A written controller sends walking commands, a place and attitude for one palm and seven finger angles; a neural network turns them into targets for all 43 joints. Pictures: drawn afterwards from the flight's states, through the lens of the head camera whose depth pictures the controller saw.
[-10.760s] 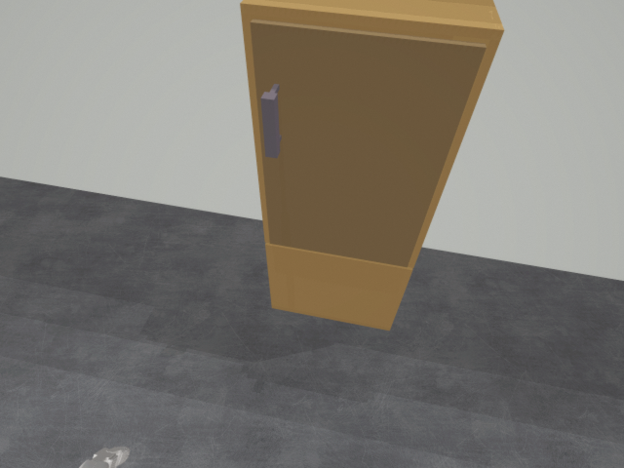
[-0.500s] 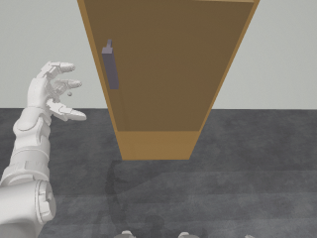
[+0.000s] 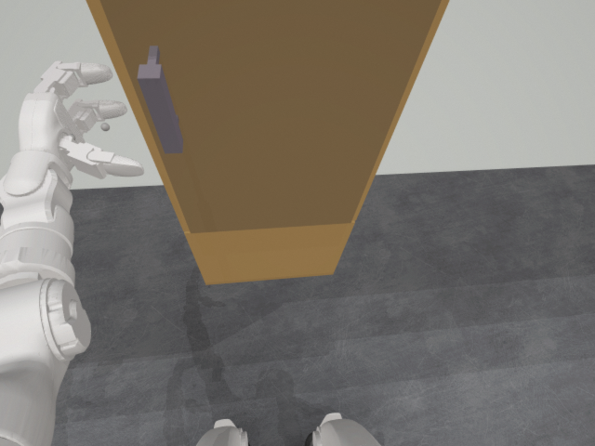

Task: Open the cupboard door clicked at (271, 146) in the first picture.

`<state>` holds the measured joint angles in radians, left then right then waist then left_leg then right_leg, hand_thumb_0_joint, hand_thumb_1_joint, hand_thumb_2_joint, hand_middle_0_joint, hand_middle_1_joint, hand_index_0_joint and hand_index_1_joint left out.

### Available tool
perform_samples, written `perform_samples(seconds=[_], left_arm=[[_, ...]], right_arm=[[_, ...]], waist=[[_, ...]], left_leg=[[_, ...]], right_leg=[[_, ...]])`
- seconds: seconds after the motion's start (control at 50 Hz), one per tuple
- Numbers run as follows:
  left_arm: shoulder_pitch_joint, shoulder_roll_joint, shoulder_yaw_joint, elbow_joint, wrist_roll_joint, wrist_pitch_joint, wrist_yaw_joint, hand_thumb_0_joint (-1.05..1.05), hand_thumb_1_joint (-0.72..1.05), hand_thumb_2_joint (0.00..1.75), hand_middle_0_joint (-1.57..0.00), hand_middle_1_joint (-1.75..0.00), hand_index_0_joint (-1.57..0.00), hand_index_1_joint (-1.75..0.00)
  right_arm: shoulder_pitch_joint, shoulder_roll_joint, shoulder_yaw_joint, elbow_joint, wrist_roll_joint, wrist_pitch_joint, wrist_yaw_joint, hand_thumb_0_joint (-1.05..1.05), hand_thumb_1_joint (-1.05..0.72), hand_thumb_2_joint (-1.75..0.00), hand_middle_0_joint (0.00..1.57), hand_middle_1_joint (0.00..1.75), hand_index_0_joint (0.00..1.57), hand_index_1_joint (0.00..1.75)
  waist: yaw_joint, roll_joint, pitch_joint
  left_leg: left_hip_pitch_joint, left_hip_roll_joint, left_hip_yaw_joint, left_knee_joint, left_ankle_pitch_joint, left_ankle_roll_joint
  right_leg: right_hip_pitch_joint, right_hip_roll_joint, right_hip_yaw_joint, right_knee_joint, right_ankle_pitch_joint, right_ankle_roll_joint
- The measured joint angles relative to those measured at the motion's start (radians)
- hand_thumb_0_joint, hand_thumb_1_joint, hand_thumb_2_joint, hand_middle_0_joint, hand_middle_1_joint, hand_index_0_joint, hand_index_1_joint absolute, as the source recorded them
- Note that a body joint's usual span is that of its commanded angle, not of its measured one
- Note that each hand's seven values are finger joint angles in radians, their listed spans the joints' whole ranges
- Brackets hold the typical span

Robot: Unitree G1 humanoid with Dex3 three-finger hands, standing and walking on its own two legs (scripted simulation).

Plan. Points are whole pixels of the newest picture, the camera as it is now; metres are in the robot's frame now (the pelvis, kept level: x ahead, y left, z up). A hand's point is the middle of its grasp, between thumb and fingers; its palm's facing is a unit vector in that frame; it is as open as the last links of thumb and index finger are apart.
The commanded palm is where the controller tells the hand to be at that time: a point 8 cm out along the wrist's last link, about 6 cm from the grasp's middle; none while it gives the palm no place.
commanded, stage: move the hooked fingers beside the handle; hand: left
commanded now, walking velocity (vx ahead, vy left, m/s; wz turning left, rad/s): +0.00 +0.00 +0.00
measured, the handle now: (164, 102) +0.56 +0.14 +0.10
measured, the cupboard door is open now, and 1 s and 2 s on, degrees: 0 0 0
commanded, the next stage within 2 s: slide the fingers in behind the handle in 0.78 s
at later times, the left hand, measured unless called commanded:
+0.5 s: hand (103, 137) +0.49 +0.21 +0.11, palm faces +0.01 -1.00 +0.00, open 14.0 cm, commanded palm +0.46 +0.25 +0.10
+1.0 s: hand (109, 132) +0.50 +0.20 +0.11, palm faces +0.01 -1.00 +0.00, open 14.0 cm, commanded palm +0.47 +0.25 +0.10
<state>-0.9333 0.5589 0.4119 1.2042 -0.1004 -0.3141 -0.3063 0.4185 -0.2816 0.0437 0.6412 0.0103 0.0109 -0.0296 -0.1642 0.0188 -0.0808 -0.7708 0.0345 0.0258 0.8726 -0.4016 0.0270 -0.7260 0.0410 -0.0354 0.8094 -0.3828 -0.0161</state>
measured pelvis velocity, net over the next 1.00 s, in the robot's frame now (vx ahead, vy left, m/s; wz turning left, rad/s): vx -0.01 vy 0.00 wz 0.00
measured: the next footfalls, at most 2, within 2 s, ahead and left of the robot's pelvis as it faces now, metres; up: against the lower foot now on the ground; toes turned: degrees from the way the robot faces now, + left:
none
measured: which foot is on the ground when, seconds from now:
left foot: down 0.00-1.00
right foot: down 0.00-1.00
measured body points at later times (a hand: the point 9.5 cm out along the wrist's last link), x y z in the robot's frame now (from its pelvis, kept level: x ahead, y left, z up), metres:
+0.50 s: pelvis +0.01 +0.00 +0.00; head +0.09 +0.02 +0.44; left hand +0.48 +0.26 +0.11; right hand +0.04 -0.26 -0.11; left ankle +0.00 +0.10 -0.70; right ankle +0.00 -0.11 -0.70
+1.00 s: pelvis -0.01 +0.00 +0.00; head +0.10 +0.01 +0.44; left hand +0.49 +0.26 +0.11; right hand -0.01 -0.27 -0.11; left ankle +0.00 +0.10 -0.70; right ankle +0.00 -0.11 -0.70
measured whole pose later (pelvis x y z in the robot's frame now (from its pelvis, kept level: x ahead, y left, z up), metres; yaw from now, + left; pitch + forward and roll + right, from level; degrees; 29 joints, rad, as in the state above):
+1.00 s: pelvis -0.01 +0.00 +0.00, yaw +0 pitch +17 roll -2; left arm -0.94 0.54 0.38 1.22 -0.11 -0.31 -0.29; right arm 0.44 -0.28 0.05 0.64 0.01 0.03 -0.03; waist -0.16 0.02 -0.09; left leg -0.79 0.03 0.02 0.89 -0.40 0.03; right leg -0.74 0.04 -0.04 0.82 -0.38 -0.02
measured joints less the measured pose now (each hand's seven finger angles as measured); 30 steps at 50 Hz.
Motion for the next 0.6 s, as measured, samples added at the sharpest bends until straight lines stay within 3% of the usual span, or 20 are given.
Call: perform_samples(seconds=[0.1,0.32,0.6], left_arm=[[-0.003,-0.002,0.015,-0.003,-0.003,-0.001,0.001,-0.01,-0.50,0.30,-0.30,-1.20,-0.30,-1.20],[0.121,-0.053,0.022,-0.103,-0.014,-0.008,0.014,-0.01,-0.49,0.30,-0.30,-1.20,-0.30,-1.20],[0.063,-0.094,-0.060,-0.065,-0.021,-0.010,0.032,-0.01,-0.50,0.30,-0.30,-1.20,-0.30,-1.20]], right_arm=[[0.015,0.001,-0.001,-0.006,-0.005,0.014,0.008,0.00,-0.90,-0.90,0.20,0.30,0.21,0.30],[0.020,0.011,-0.010,-0.033,0.000,0.045,0.020,0.00,-0.90,-0.90,0.20,0.30,0.21,0.30],[-0.043,0.007,-0.010,-0.025,0.002,0.025,0.016,0.00,-0.90,-0.90,0.20,0.30,0.21,0.30]], waist=[[-0.002,0.002,-0.011],[0.021,0.006,-0.025],[0.035,0.005,-0.021]], left_leg=[[-0.009,0.004,0.008,0.002,-0.006,0.001],[0.029,0.008,0.015,-0.009,-0.017,0.001],[0.023,-0.007,-0.008,0.006,-0.008,0.002]], right_leg=[[-0.013,0.004,0.008,0.002,-0.003,0.001],[0.023,0.008,0.017,-0.011,-0.008,0.002],[0.028,-0.006,-0.007,0.004,-0.010,0.002]])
